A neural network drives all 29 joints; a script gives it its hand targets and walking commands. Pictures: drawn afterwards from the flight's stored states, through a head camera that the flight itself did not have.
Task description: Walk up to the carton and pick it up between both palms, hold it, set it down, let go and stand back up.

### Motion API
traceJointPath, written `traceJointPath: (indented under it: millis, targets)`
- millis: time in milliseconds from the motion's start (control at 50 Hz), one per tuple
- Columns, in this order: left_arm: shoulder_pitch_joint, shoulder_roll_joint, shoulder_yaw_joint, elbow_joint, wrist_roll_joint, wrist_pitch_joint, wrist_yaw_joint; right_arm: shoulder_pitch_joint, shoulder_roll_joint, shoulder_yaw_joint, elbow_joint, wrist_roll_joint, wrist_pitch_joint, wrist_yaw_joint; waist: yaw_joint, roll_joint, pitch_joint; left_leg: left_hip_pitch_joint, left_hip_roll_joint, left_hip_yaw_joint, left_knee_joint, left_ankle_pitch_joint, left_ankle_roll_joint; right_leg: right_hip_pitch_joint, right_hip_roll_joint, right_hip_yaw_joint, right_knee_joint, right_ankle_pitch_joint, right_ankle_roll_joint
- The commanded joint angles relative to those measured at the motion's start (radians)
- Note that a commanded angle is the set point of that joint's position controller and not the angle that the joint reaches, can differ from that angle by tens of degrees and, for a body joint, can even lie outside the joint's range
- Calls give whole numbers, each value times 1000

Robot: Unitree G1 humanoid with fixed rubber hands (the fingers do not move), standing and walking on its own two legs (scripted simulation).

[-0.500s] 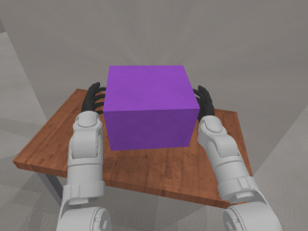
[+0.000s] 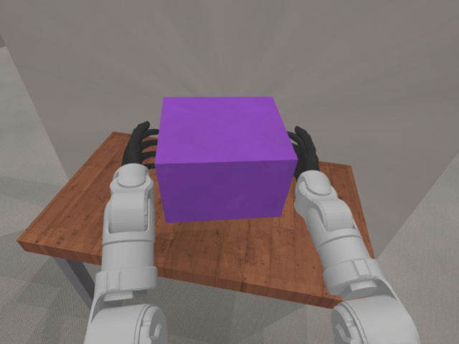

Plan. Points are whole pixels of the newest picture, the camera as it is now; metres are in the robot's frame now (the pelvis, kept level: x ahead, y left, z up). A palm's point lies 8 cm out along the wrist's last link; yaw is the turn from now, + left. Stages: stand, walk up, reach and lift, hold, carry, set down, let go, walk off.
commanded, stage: hold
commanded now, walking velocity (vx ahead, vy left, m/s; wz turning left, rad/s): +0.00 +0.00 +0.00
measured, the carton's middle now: (221, 156) +0.40 +0.01 +0.16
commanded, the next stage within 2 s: none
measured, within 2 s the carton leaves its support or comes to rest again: neither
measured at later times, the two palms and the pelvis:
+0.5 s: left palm (134, 168) +0.35 +0.16 +0.17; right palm (305, 172) +0.35 -0.14 +0.16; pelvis +0.00 +0.00 +0.00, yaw +0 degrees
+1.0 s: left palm (135, 168) +0.35 +0.16 +0.17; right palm (307, 172) +0.35 -0.14 +0.16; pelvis +0.00 +0.00 +0.00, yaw +0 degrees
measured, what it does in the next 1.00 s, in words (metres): stands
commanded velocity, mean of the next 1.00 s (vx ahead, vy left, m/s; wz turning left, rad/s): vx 0.00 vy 0.00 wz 0.00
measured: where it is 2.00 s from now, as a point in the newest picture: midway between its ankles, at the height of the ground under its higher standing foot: outside the picture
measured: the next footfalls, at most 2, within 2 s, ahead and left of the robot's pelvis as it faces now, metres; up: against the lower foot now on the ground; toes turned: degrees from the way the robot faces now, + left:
none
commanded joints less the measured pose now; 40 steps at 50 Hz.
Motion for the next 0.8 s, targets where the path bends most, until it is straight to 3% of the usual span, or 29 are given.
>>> traceJointPath:
  millis: [0, 200, 420, 780]
  targets:
    - [-728, -559, -543, -171, -189, -79, -170, -907, 563, 391, -378, 71, -89, 108, -12, 87, -449, 235, -29, 31, 1, 269, -25, -2, 11, -21, -45, 197, 69]
    - [-685, -555, -545, -193, -180, -63, -183, -880, 547, 404, -409, 86, -83, 99, -16, 88, -442, 242, -33, 31, 9, 305, -31, 23, 12, -22, -41, 241, 72]
    - [-701, -560, -564, -212, -192, -66, -174, -878, 559, 402, -418, 78, -80, 105, -14, 93, -441, 235, -28, 28, 1, 276, -27, 1, 12, -22, -43, 202, 67]
    - [-706, -545, -524, -164, -173, -65, -182, -888, 553, 384, -377, 62, -81, 105, -12, 82, -422, 220, -32, 37, -10, 238, -20, 6, 7, -21, -49, 185, 71]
